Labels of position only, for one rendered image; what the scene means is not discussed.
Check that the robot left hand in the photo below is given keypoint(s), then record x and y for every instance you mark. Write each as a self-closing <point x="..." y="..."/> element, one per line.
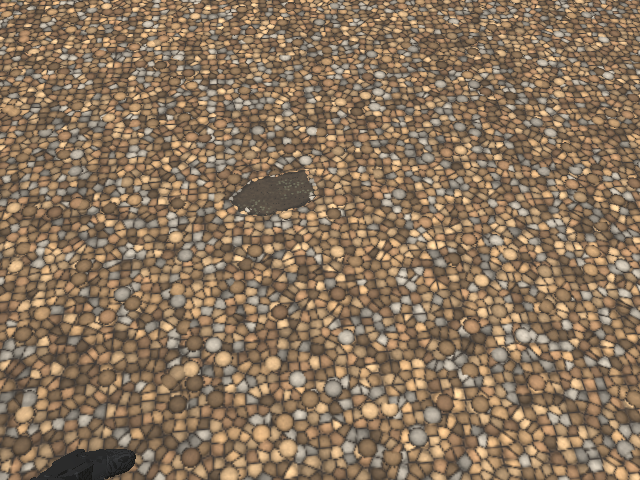
<point x="92" y="465"/>

